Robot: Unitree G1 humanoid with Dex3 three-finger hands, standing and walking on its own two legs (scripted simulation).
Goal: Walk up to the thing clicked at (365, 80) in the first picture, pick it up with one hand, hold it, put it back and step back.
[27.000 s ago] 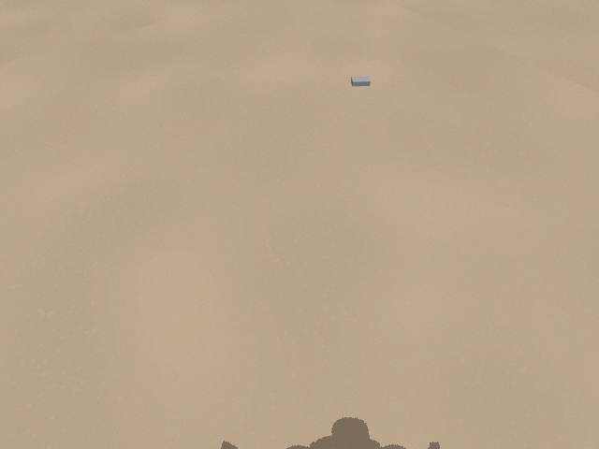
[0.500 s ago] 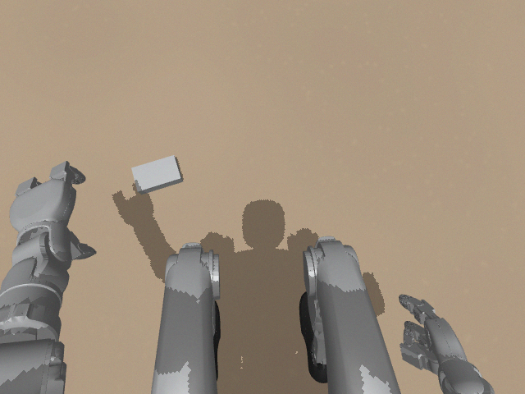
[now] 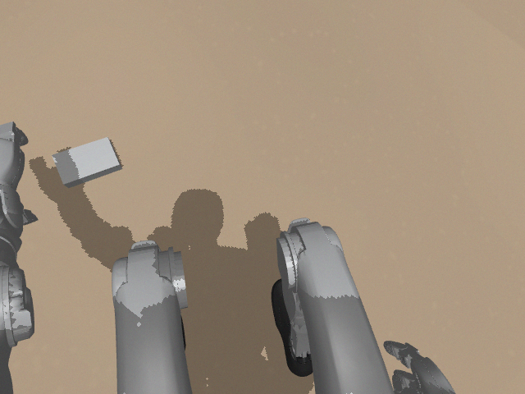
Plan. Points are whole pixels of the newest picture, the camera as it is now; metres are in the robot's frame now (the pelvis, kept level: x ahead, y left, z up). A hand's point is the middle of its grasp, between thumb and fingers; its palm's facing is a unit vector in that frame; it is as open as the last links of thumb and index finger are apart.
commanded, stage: rise first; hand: left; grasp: from above
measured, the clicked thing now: (88, 162) +0.53 +0.28 -0.34
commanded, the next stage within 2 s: none
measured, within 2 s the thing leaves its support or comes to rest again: neither
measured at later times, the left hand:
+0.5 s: hand (31, 172) +0.47 +0.33 -0.21, palm faces -0.40 -0.16 -0.90, open 13.2 cm
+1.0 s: hand (36, 167) +0.48 +0.33 -0.22, palm faces -0.39 -0.16 -0.91, open 13.2 cm
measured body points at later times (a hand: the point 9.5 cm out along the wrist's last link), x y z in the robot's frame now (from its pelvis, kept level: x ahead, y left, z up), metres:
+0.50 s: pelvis +0.01 +0.00 -0.03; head +0.27 +0.07 +0.34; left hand +0.48 +0.34 -0.16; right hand +0.05 -0.27 -0.13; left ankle +0.08 +0.13 -0.32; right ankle +0.11 -0.14 -0.32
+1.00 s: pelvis +0.01 +0.00 -0.04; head +0.28 +0.08 +0.32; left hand +0.50 +0.34 -0.17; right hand +0.05 -0.27 -0.13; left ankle +0.08 +0.13 -0.32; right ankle +0.11 -0.14 -0.32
